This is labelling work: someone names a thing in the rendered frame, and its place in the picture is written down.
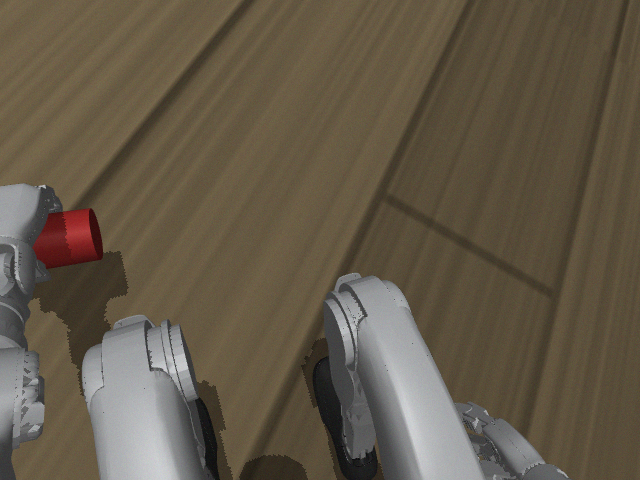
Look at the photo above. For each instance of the bottle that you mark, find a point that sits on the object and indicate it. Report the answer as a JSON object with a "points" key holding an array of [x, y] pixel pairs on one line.
{"points": [[69, 238]]}

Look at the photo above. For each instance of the right robot hand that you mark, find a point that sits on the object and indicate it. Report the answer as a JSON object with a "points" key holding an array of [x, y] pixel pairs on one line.
{"points": [[507, 454]]}

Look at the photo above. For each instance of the right robot arm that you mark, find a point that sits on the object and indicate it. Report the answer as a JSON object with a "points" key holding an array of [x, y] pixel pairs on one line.
{"points": [[546, 472]]}

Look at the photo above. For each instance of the right robot foot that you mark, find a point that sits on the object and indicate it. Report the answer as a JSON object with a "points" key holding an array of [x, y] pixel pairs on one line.
{"points": [[330, 411]]}

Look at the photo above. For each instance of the left robot hand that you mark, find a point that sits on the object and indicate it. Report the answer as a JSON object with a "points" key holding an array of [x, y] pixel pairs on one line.
{"points": [[24, 211]]}

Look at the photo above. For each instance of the left robot arm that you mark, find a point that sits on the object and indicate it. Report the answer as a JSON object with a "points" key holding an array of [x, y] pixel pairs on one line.
{"points": [[21, 388]]}

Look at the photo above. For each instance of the left robot foot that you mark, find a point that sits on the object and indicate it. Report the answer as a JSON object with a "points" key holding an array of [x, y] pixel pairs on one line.
{"points": [[209, 439]]}

